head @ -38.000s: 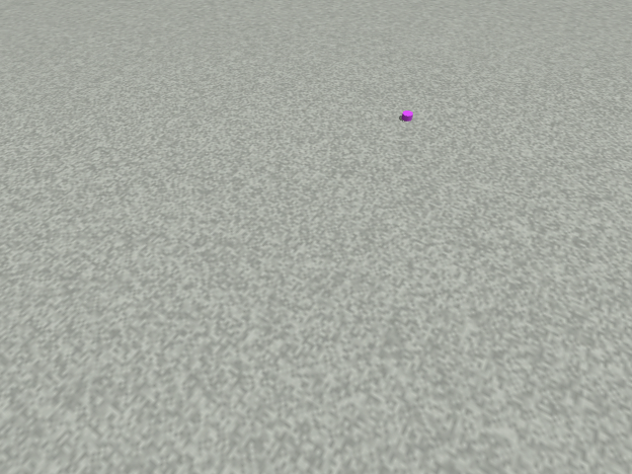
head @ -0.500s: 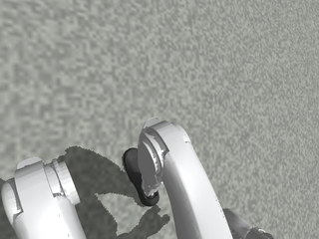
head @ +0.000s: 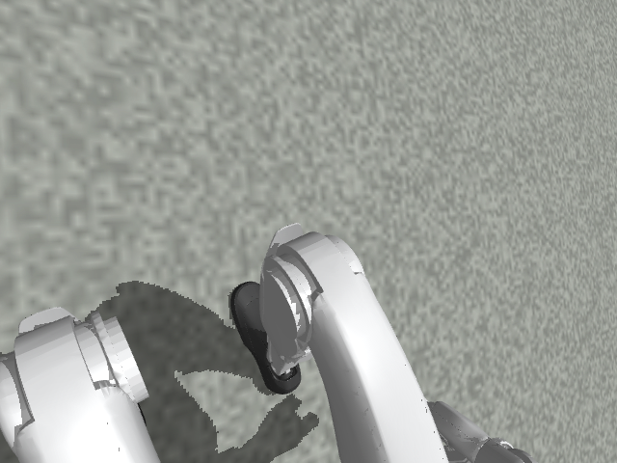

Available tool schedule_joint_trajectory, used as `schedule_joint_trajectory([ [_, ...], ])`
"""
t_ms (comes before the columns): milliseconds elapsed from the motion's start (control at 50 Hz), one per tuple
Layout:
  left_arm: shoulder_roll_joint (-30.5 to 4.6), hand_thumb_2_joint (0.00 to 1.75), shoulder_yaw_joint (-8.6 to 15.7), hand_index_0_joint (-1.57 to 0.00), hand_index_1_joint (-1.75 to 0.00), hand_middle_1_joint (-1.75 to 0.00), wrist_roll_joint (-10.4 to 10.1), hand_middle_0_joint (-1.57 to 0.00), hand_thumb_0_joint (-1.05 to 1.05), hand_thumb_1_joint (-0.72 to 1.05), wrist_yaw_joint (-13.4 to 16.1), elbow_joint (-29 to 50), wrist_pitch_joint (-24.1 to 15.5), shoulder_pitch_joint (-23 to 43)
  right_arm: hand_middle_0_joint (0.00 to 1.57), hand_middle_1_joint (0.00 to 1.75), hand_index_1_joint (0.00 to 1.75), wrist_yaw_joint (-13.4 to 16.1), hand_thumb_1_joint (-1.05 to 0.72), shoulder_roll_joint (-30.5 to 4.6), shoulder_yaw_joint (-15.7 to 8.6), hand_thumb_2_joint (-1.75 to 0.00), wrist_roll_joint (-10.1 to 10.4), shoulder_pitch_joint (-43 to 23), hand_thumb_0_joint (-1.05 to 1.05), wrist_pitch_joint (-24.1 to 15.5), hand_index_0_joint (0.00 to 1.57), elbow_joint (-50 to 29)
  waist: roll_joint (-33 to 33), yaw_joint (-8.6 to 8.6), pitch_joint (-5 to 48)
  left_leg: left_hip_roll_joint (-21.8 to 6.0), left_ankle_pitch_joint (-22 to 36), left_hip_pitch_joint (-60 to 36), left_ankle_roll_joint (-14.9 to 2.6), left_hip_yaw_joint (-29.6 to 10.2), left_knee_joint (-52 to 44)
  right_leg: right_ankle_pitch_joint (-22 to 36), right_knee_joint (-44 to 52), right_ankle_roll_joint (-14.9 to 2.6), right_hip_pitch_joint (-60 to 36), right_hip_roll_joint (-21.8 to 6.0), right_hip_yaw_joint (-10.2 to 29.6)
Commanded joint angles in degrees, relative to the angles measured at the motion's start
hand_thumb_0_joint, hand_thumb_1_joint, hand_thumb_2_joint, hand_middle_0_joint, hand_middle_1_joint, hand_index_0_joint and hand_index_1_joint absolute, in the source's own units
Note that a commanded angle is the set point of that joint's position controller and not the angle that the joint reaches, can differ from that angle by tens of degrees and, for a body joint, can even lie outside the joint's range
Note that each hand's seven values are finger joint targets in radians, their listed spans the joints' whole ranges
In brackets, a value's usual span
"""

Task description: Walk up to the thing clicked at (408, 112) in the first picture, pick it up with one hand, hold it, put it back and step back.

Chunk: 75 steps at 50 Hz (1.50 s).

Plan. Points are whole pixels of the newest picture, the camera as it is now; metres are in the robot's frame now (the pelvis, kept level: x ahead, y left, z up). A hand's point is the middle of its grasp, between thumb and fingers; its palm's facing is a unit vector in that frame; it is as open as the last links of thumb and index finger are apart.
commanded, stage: open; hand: left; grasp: from above
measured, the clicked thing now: out of the picture +0.46 +0.31 -0.30
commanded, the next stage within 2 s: withdraw in 0.34 s
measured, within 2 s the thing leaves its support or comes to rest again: neither
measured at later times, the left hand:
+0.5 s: hand out of the picture +0.44 +0.30 -0.27, palm faces -0.46 -0.15 -0.88, open 14.2 cm
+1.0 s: hand out of the picture +0.45 +0.32 -0.11, palm faces -0.41 -0.10 -0.90, open 13.9 cm
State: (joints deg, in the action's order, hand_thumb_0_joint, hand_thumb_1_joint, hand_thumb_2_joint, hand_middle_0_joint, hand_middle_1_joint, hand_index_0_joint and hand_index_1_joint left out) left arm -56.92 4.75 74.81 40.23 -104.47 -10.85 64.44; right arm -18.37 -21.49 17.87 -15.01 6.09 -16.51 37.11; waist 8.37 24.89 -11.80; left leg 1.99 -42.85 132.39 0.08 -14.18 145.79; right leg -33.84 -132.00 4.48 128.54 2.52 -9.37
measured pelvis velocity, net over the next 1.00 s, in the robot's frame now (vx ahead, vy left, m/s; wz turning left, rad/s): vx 0.01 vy -0.01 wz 0.11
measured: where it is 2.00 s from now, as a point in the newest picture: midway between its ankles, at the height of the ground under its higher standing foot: (208, 404)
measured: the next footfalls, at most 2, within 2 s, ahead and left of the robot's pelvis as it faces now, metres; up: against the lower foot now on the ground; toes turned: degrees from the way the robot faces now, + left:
none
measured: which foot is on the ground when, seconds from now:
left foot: down 0.00-1.00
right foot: down 0.00-1.00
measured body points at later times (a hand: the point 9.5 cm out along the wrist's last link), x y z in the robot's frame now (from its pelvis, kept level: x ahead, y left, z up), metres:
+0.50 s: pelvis +0.00 +0.00 +0.00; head +0.29 +0.13 +0.32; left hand +0.46 +0.30 -0.22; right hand +0.04 -0.25 -0.04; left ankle +0.06 +0.12 -0.28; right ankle +0.13 -0.12 -0.28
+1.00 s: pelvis +0.01 -0.01 +0.04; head +0.23 +0.08 +0.42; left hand +0.47 +0.32 -0.06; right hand +0.10 -0.27 -0.07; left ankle +0.06 +0.12 -0.28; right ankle +0.13 -0.12 -0.28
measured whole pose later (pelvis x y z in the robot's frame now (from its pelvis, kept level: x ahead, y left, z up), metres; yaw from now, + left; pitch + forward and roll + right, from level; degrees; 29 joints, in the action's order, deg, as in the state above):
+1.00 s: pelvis +0.01 -0.01 +0.04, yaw +6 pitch +35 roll -9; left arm -38.8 -2.4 64.8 18.9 -78.6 -2.5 56.6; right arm -16.1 -18.2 5.2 -6.4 9.1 -4.9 40.2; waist -1.9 14.5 4.7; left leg 2.2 -41.8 129.7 0.2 -7.5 136.0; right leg -35.6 -128.0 2.7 128.1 0.5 -4.0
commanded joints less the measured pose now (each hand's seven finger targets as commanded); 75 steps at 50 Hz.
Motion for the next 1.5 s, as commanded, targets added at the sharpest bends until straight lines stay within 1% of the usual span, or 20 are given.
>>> schedule_joint_trajectory([
  [0,-10.5,1.00,0.6,-0.08,-1.00,-0.97,-1.6,-0.11,0.00,-0.53,1.4,4.8,0.8,12.4,0.20,0.30,0.30,0.5,-0.90,-19.6,-5.8,-0.90,0.7,11.5,0.00,0.3,0.20,1.2,-33.7,3.17,37.4,-3.1,15.4,-27.2,0.61,3.9,-17.8,14.0,7.7,-5.34,-23.4,1.3,-6.5],
  [40,-9.9,1.05,-0.2,-0.06,-1.02,-0.97,-1.9,-0.10,0.00,-0.57,0.6,5.2,0.8,12.4,0.20,0.30,0.30,0.5,-0.90,-19.4,-5.7,-0.90,0.7,11.9,0.00,0.3,0.20,0.5,-31.3,4.04,36.7,-3.0,14.7,-25.7,0.09,4.3,-16.9,13.7,8.4,-5.14,-23.8,1.6,-6.4],
  [80,-10.6,1.03,0.7,-0.05,-1.03,-0.99,-2.4,-0.08,0.00,-0.56,0.5,5.7,0.4,11.4,0.20,0.30,0.30,0.9,-0.90,-19.5,-6.1,-0.90,1.1,12.2,0.00,0.7,0.20,0.9,-33.1,2.71,38.9,-3.0,15.6,-27.0,0.35,4.3,-17.7,14.0,8.2,-5.47,-24.6,1.6,-6.3],
  [100,-8.9,1.03,-1.3,-0.05,-1.03,-1.00,-2.4,-0.09,0.00,-0.57,-0.1,6.3,0.2,13.1,0.20,0.30,0.30,0.8,-0.90,-19.9,-6.6,-0.90,0.9,11.8,0.00,0.5,0.20,0.3,-32.6,3.83,36.5,-3.0,13.6,-25.7,0.08,4.7,-17.3,12.7,8.6,-5.45,-23.9,1.7,-6.1],
  [160,-10.3,1.04,0.1,-0.04,-1.03,-0.99,-3.1,-0.08,0.00,-0.58,-0.4,5.4,-0.4,11.5,0.20,0.30,0.30,1.3,-0.89,-19.5,-5.8,-0.90,1.2,12.6,0.00,0.8,0.20,0.4,-29.2,3.50,36.5,-2.8,12.2,-23.5,-0.39,4.9,-17.1,11.5,9.6,-5.19,-24.7,1.7,-6.1],
  [220,-9.2,1.04,-1.6,-0.04,-1.03,-0.99,-2.4,-0.08,0.00,-0.56,-0.9,7.7,-1.4,13.5,0.20,0.30,0.30,1.5,-0.89,-19.8,-6.3,-0.90,1.1,12.3,0.00,1.0,0.20,-0.2,-31.1,3.80,36.7,-3.1,12.8,-25.6,-0.07,4.4,-17.4,12.0,9.0,-5.41,-23.6,1.9,-6.2],
  [360,-10.3,1.01,-0.7,-0.04,-1.02,-1.00,-1.1,-0.07,0.00,-0.54,0.7,6.9,-2.0,12.6,0.20,0.30,0.30,1.9,-0.89,-19.6,-6.0,-0.90,0.9,12.9,0.00,1.3,0.20,0.2,-32.7,3.02,37.2,-3.3,13.9,-27.7,0.61,3.7,-18.6,12.5,8.8,-5.46,-23.0,1.8,-6.8],
  [480,-10.1,1.00,-0.9,-0.09,-1.01,-1.02,-1.2,-0.08,0.00,-0.53,1.3,6.1,-1.0,13.6,0.20,0.30,0.30,1.7,-0.91,-19.3,-5.4,-0.90,0.7,12.7,0.00,0.9,0.20,0.1,-31.4,4.41,36.2,-3.2,14.4,-27.5,0.36,4.0,-17.8,13.5,9.2,-5.13,-23.4,1.6,-6.7],
  [560,-11.8,0.99,0.8,-0.09,-1.00,-1.00,-0.5,-0.10,0.00,-0.53,1.4,10.4,0.4,15.8,0.20,0.30,0.30,1.3,-0.91,-19.8,-7.2,-0.91,1.0,13.0,0.00,0.6,0.20,0.4,-36.9,2.94,39.4,-3.4,14.8,-31.1,1.16,4.0,-19.1,13.5,8.4,-5.48,-22.3,1.1,-6.4],
  [600,-12.6,1.01,2.7,-0.09,-1.02,-1.01,-1.3,-0.10,0.00,-0.55,1.4,15.4,1.4,15.5,0.20,0.30,0.30,1.2,-0.91,-19.6,-8.7,-0.91,1.4,13.2,0.00,1.1,0.20,0.3,-40.6,0.76,46.1,-3.1,17.2,-34.0,1.43,4.4,-20.0,15.3,8.5,-5.96,-24.2,1.2,-6.0],
  [680,-7.5,1.03,2.8,-0.06,-1.03,-1.01,-3.4,-0.08,0.00,-0.57,-1.5,25.8,4.3,11.3,0.20,0.30,0.30,0.1,-0.91,-16.9,-12.0,-0.91,3.4,13.0,0.00,2.5,0.20,0.7,-45.3,-4.09,54.3,-2.4,21.6,-37.0,1.70,6.3,-21.0,16.7,7.7,-6.80,-21.4,1.0,-5.1],
  [740,-2.6,1.04,1.3,-0.06,-1.05,-1.03,-5.2,-0.08,0.00,-0.56,-5.7,30.0,7.1,7.2,0.20,0.30,0.30,-0.5,-0.91,-15.7,-14.6,-0.91,5.6,14.3,0.00,4.7,0.20,1.8,-42.3,-6.93,56.3,-1.9,22.4,-33.8,0.88,8.2,-21.5,16.7,9.1,-6.98,-20.7,1.5,-3.8],
  [780,3.9,1.04,-2.0,-0.07,-1.05,-1.04,-7.1,-0.08,0.00,-0.55,-9.1,28.7,8.7,4.8,0.20,0.30,0.30,-0.5,-0.91,-14.3,-15.3,-0.91,6.9,14.4,0.00,6.6,0.20,2.6,-36.9,-7.22,53.7,-1.5,19.7,-29.1,-0.03,9.3,-22.4,15.3,10.6,-6.86,-20.7,1.5,-2.8],
  [880,10.8,1.03,-6.3,-0.09,-1.05,-1.04,-10.7,-0.11,0.00,-0.52,-18.0,34.8,9.3,9.2,0.20,0.30,0.30,1.5,-0.91,-13.3,-18.4,-0.91,8.9,16.8,0.00,10.6,0.20,3.3,-28.0,-5.29,52.0,-0.7,13.0,-27.5,-0.92,8.8,-26.5,10.1,14.5,-7.05,-21.0,0.6,-1.0],
  [980,11.2,1.01,-8.2,-0.12,-1.03,-1.01,-10.2,-0.13,0.00,-0.49,-23.7,32.9,6.6,13.5,0.20,0.30,0.30,5.8,-0.91,-11.9,-18.2,-0.91,9.4,16.4,0.00,13.4,0.20,2.1,-19.5,-4.45,47.4,0.4,9.2,-22.7,-1.65,10.4,-26.4,4.9,18.6,-7.24,-23.3,0.1,1.1],
  [1020,9.7,1.00,-7.7,-0.13,-1.02,-1.01,-9.6,-0.14,0.00,-0.47,-24.6,31.1,5.2,13.3,0.20,0.30,0.30,7.5,-0.91,-10.8,-17.5,-0.91,9.3,15.8,0.00,14.0,0.20,1.5,-18.3,-5.69,47.2,0.7,9.0,-21.4,-1.64,11.6,-26.5,3.3,19.0,-7.31,-25.4,0.0,2.2],
  [1200,2.7,0.95,-5.0,-0.18,-0.96,-0.95,-4.8,-0.18,0.00,-0.41,-20.6,21.9,-0.2,13.1,0.20,0.30,0.30,12.1,-0.90,-9.6,-14.4,-0.90,8.0,13.3,0.00,14.2,0.20,-0.2,-17.3,-6.94,47.2,1.1,6.6,-18.2,-2.26,12.2,-25.1,-0.9,17.7,-6.68,-24.7,-0.4,3.5],
  [1280,2.5,0.92,-4.5,-0.19,-0.93,-0.93,-3.4,-0.19,0.00,-0.39,-17.1,19.6,-1.9,15.1,0.20,0.30,0.30,12.5,-0.90,-10.0,-13.9,-0.90,7.0,14.1,0.00,13.2,0.20,0.7,-20.1,-5.91,47.5,0.8,7.3,-20.1,-1.95,11.7,-23.9,0.2,15.6,-6.69,-22.3,-0.3,2.7],
  [1400,-2.9,0.90,0.1,-0.20,-0.91,-0.92,-1.1,-0.20,0.00,-0.39,-11.8,28.6,-3.0,18.7,0.20,0.30,0.30,12.2,-0.90,-11.2,-14.7,-0.90,5.7,16.8,0.00,11.7,0.20,1.0,-32.1,-7.21,57.0,0.2,14.0,-30.4,-0.48,11.4,-23.4,7.6,11.0,-7.33,-19.7,-0.8,0.2],
  [1480,-1.3,0.89,1.8,-0.20,-0.65,-0.63,-3.2,-0.21,0.00,-0.10,-10.8,35.1,-0.5,15.3,0.20,0.30,0.30,11.3,-0.89,-12.0,-17.2,-0.90,5.9,17.8,0.00,11.3,0.20,1.5,-36.8,-8.31,61.3,0.1,17.9,-36.5,0.37,11.1,-24.2,10.8,9.6,-7.72,-16.4,-1.7,-0.4],
])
